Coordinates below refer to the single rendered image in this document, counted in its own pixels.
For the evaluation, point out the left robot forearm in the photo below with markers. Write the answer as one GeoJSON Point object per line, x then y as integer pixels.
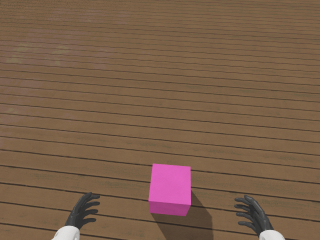
{"type": "Point", "coordinates": [67, 233]}

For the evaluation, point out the robot left hand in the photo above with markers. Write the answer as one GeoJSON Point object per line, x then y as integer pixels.
{"type": "Point", "coordinates": [79, 211]}

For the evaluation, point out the right robot forearm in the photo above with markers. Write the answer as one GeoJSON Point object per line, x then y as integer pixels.
{"type": "Point", "coordinates": [270, 235]}

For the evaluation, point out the robot right hand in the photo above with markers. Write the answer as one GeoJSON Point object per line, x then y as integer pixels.
{"type": "Point", "coordinates": [259, 221]}

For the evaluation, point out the carton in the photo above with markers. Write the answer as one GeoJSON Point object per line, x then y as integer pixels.
{"type": "Point", "coordinates": [170, 189]}

